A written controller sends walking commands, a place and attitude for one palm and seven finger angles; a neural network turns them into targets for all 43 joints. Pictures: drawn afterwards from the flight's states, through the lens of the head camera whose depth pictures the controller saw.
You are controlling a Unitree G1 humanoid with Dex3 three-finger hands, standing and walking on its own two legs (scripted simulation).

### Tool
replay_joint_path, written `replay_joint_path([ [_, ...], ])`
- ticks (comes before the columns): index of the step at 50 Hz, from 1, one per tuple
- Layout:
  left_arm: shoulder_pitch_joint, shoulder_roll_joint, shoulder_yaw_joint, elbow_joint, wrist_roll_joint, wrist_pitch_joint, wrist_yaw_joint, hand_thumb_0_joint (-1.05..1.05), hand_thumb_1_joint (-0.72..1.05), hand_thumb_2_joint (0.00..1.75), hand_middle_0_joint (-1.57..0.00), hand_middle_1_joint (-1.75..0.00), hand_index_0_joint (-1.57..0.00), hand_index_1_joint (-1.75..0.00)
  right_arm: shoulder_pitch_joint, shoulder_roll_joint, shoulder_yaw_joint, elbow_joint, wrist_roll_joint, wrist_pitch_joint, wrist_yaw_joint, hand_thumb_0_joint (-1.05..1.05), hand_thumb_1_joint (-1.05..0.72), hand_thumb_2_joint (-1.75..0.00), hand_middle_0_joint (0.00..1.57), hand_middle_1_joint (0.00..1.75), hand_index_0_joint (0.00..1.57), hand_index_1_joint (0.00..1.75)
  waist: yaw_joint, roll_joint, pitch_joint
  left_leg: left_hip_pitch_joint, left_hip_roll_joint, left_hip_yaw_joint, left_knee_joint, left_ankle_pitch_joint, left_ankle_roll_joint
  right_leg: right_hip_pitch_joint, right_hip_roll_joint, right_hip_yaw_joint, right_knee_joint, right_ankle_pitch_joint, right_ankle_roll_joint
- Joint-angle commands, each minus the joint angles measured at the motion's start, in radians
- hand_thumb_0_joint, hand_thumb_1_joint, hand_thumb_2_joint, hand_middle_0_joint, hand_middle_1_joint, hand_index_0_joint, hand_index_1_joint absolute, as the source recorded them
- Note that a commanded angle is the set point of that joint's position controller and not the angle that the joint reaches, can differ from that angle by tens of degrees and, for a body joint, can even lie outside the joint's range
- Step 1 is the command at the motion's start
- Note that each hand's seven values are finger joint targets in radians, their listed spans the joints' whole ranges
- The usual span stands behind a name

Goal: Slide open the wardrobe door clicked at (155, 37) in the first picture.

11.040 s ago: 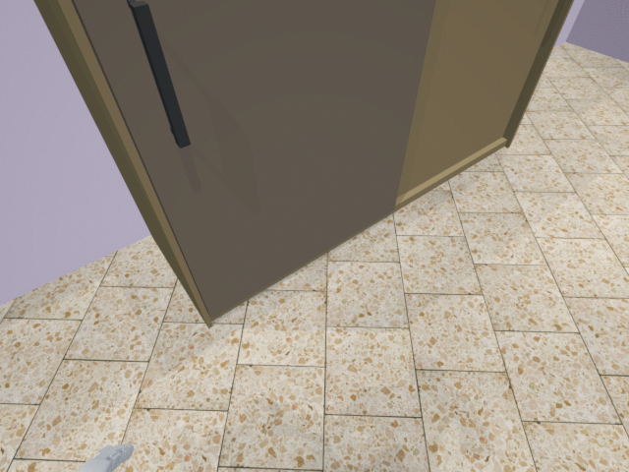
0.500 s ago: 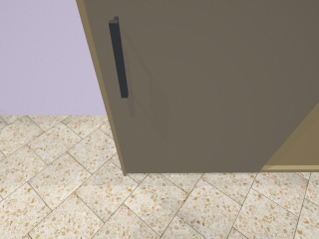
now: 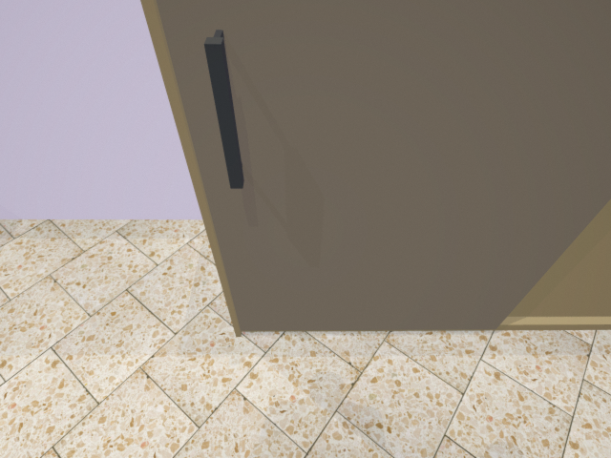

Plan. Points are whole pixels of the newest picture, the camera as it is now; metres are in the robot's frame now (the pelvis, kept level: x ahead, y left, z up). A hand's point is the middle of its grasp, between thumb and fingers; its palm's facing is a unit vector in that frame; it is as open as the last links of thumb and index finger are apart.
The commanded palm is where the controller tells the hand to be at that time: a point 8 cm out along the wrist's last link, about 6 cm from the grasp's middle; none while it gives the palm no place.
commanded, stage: shuffle to correct the standing spot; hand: left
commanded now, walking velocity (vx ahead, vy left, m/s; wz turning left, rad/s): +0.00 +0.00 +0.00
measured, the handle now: (229, 117) +0.61 +0.17 +0.13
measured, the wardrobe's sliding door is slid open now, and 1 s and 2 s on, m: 0.00 0.00 0.00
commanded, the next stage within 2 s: come to a stop and stand still in 0.60 s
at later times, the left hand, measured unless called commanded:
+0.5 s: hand out of the picture +0.00 +0.16 -0.20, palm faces +0.10 -0.99 -0.10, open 7.4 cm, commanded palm none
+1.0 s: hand (226, 367) +0.30 +0.16 -0.18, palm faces +0.05 -0.98 -0.20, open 7.3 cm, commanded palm none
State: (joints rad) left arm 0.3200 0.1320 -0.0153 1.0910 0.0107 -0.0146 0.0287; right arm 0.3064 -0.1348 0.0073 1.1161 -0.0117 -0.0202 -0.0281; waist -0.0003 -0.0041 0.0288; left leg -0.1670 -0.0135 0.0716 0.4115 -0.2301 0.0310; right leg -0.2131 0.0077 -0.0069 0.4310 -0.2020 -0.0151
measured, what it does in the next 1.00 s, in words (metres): walks ahead: right foot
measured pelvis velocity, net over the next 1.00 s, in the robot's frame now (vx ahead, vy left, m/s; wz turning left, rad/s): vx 0.17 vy -0.02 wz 0.10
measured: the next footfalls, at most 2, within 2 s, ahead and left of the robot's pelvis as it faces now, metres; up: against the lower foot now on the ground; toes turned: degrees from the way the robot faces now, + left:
right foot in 0.84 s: +0.31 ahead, -0.11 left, +0.00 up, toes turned -3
left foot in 1.22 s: +0.20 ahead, +0.13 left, +0.00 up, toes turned +8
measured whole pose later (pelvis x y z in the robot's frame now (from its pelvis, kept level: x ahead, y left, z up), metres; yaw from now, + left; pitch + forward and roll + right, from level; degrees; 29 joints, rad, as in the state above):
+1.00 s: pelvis +0.17 -0.02 -0.02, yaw +6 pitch -1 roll +1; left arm 0.06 0.16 0.03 0.95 0.02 -0.02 0.03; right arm 0.34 -0.15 -0.04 1.09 0.00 0.02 -0.04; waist -0.05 -0.02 0.14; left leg -0.34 0.00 0.02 1.08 -0.59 0.00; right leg -0.39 -0.07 -0.14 0.59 -0.17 -0.05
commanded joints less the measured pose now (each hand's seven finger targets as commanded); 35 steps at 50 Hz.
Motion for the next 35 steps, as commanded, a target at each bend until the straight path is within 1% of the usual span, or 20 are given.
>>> replay_joint_path([
  [1,0.062,0.096,0.022,-0.027,0.001,-0.02,0.01,0.0,0.9,0.9,-0.2,-0.3,-0.2,-0.3,0.069,-0.101,-0.013,-0.022,0.001,-0.017,-0.008,0.0,-0.9,-0.9,0.2,0.3,0.2,0.3,0.001,-0.003,0.037,-0.042,0.122,-0.11,-0.098,0.049,0.002,0.0,-0.104,0.096,-0.079,0.065,-0.024],
  [4,0.061,0.102,0.022,-0.027,0.001,-0.02,0.01,0.0,0.9,0.9,-0.2,-0.3,-0.2,-0.3,0.064,-0.103,-0.012,-0.022,0.001,-0.015,-0.007,0.0,-0.9,-0.9,0.2,0.3,0.2,0.3,0.001,-0.01,0.047,-0.046,0.122,-0.109,-0.098,0.041,0.002,-0.002,-0.104,0.097,-0.083,0.056,-0.024],
  [5,0.073,0.077,0.018,-0.02,0.0,-0.018,0.011,0.0,0.9,0.9,-0.2,-0.3,-0.2,-0.3,0.077,-0.08,-0.007,-0.015,-0.002,-0.012,-0.006,0.0,-0.9,-0.9,0.2,0.3,0.2,0.3,0.001,-0.009,0.044,-0.049,0.116,-0.106,-0.097,0.003,-0.001,0.0,-0.103,0.092,-0.087,0.011,-0.021],
  [9,0.082,0.092,0.036,-0.034,0.011,-0.003,0.002,0.0,0.9,0.9,-0.2,-0.3,-0.2,-0.3,0.095,-0.089,-0.014,-0.023,-0.011,0.004,0.002,0.0,-0.9,-0.9,0.2,0.3,0.2,0.3,0.007,-0.009,0.096,-0.13,0.106,-0.126,-0.098,-0.273,0.018,-0.047,-0.096,0.09,-0.073,-0.288,-0.03],
  [12,0.103,0.097,0.048,-0.044,0.014,-0.002,-0.006,0.0,0.9,0.9,-0.2,-0.3,-0.2,-0.3,0.091,-0.085,-0.018,-0.041,-0.014,0.006,0.005,0.0,-0.9,-0.9,0.2,0.3,0.2,0.3,0.018,-0.032,0.136,-0.199,0.086,-0.128,-0.059,-0.329,0.027,-0.064,-0.111,0.118,-0.089,-0.385,-0.043],
  [15,0.136,0.103,0.057,-0.04,0.01,-0.009,-0.007,0.0,0.9,0.9,-0.2,-0.3,-0.2,-0.3,0.106,-0.061,-0.015,-0.052,-0.012,-0.002,0.005,0.0,-0.9,-0.9,0.2,0.3,0.2,0.3,0.02,-0.084,0.127,-0.214,0.047,-0.071,0.045,-0.227,0.018,-0.028,-0.154,0.173,-0.117,-0.392,-0.078],
  [16,0.149,0.111,0.06,-0.04,0.009,-0.011,-0.006,0.0,0.9,0.9,-0.2,-0.3,-0.2,-0.3,0.109,-0.053,-0.013,-0.053,-0.011,-0.005,0.006,0.0,-0.9,-0.9,0.2,0.3,0.2,0.3,0.025,-0.121,0.124,-0.235,0.032,-0.047,0.095,-0.201,0.013,-0.008,-0.173,0.202,-0.138,-0.409,-0.092],
  [18,0.178,0.117,0.07,-0.033,0.007,-0.015,-0.004,0.0,0.9,0.9,-0.2,-0.3,-0.2,-0.3,0.101,-0.046,-0.015,-0.064,-0.011,-0.01,0.007,0.0,-0.9,-0.9,0.2,0.3,0.2,0.3,0.023,-0.139,0.114,-0.237,0.029,-0.012,0.18,-0.162,0.009,0.012,-0.214,0.244,-0.163,-0.387,-0.125],
  [19,0.176,0.119,0.074,-0.037,0.008,-0.017,-0.003,0.0,0.9,0.9,-0.2,-0.3,-0.2,-0.3,0.109,-0.039,-0.015,-0.066,-0.01,-0.015,0.008,0.0,-0.9,-0.9,0.2,0.3,0.2,0.3,0.017,-0.131,0.109,-0.229,0.037,-0.009,0.182,-0.15,0.008,0.01,-0.228,0.248,-0.155,-0.35,-0.137],
  [20,0.168,0.116,0.076,-0.038,0.008,-0.02,-0.003,0.0,0.9,0.9,-0.2,-0.3,-0.2,-0.3,0.122,-0.035,-0.013,-0.063,-0.008,-0.022,0.008,0.0,-0.9,-0.9,0.2,0.3,0.2,0.3,0.008,-0.112,0.093,-0.19,0.039,-0.009,0.144,-0.132,0.01,0.006,-0.221,0.22,-0.12,-0.277,-0.138],
  [21,0.149,0.104,0.075,-0.041,0.008,-0.021,-0.005,0.0,0.9,0.9,-0.2,-0.3,-0.2,-0.3,0.149,-0.037,-0.013,-0.051,-0.006,-0.028,0.007,0.0,-0.9,-0.9,0.2,0.3,0.2,0.3,-0.009,-0.072,0.091,-0.117,0.048,-0.021,0.084,-0.1,0.013,-0.035,-0.187,0.161,-0.06,-0.205,-0.124],
  [22,0.125,0.079,0.069,-0.049,0.008,-0.021,-0.008,0.0,0.9,0.9,-0.2,-0.3,-0.2,-0.3,0.215,-0.055,-0.014,-0.026,-0.006,-0.036,0.003,0.0,-0.9,-0.9,0.2,0.3,0.2,0.3,-0.036,0.033,0.069,-0.003,0.093,-0.088,0.001,0.008,0.031,-0.094,-0.118,0.071,0.07,-0.129,-0.092],
  [23,0.096,0.047,0.062,-0.065,0.009,-0.023,-0.012,0.0,0.9,0.9,-0.2,-0.3,-0.2,-0.3,0.298,-0.111,-0.029,0.008,-0.01,-0.041,-0.005,0.0,-0.9,-0.9,0.2,0.3,0.2,0.3,-0.062,0.211,0.059,0.156,0.224,-0.277,-0.04,0.191,0.099,-0.26,-0.031,-0.04,0.289,-0.1,-0.046],
  [24,0.013,0.036,0.051,-0.097,0.014,-0.031,-0.008,0.0,0.9,0.9,-0.2,-0.3,-0.2,-0.3,0.394,-0.131,-0.032,0.039,-0.017,-0.04,-0.017,0.0,-0.9,-0.9,0.2,0.3,0.2,0.3,-0.105,0.313,0.099,0.288,0.351,-0.431,-0.103,0.504,0.178,-0.468,0.012,-0.109,0.487,-0.315,-0.014],
  [25,-0.031,0.059,0.057,-0.111,0.018,-0.033,-0.004,0.0,0.9,0.9,-0.2,-0.3,-0.2,-0.3,0.42,-0.117,-0.021,0.054,-0.021,-0.036,-0.026,0.0,-0.9,-0.9,0.2,0.3,0.2,0.3,-0.106,0.244,0.125,0.323,0.382,-0.446,-0.082,0.724,0.214,-0.542,-0.021,-0.053,0.611,-0.366,-0.017],
  [26,-0.035,0.061,0.063,-0.107,0.017,-0.035,-0.006,0.0,0.9,0.9,-0.2,-0.3,-0.2,-0.3,0.401,-0.098,-0.012,0.045,-0.02,-0.041,-0.029,0.0,-0.9,-0.9,0.2,0.3,0.2,0.3,-0.09,0.17,0.124,0.3,0.38,-0.398,-0.07,0.793,0.221,-0.551,-0.05,-0.029,0.665,-0.341,-0.021],
  [28,-0.075,0.043,0.063,-0.115,0.014,-0.035,-0.023,0.0,0.9,0.9,-0.2,-0.3,-0.2,-0.3,0.344,-0.092,-0.014,0.021,-0.019,-0.052,-0.029,0.0,-0.9,-0.9,0.2,0.3,0.2,0.3,-0.069,0.073,0.147,0.241,0.351,-0.331,-0.083,0.757,0.207,-0.546,-0.079,-0.042,0.675,-0.296,-0.019],
  [31,-0.109,0.008,0.061,-0.129,0.011,-0.018,-0.039,0.0,0.9,0.9,-0.2,-0.3,-0.2,-0.3,0.312,-0.102,-0.018,0.015,-0.018,-0.06,-0.03,0.0,-0.9,-0.9,0.2,0.3,0.2,0.3,-0.045,0.101,0.121,0.21,0.285,-0.229,-0.139,0.614,0.169,-0.522,-0.082,-0.065,0.647,-0.164,-0.004],
  [33,-0.168,0.008,0.061,-0.153,0.011,-0.014,-0.045,0.0,0.9,0.9,-0.2,-0.3,-0.2,-0.3,0.317,-0.085,-0.015,0.016,-0.019,-0.062,-0.033,0.0,-0.9,-0.9,0.2,0.3,0.2,0.3,-0.049,0.111,0.128,0.196,0.244,-0.175,-0.144,0.636,0.138,-0.505,-0.074,-0.099,0.566,-0.103,-0.004],
  [35,-0.208,0.007,0.057,-0.162,0.005,-0.01,-0.047,0.0,0.9,0.9,-0.2,-0.3,-0.2,-0.3,0.297,-0.087,-0.015,0.018,-0.022,-0.057,-0.032,0.0,-0.9,-0.9,0.2,0.3,0.2,0.3,-0.043,0.139,0.136,0.154,0.229,-0.121,-0.146,0.648,0.12,-0.423,-0.065,-0.118,0.422,-0.055,-0.01],
])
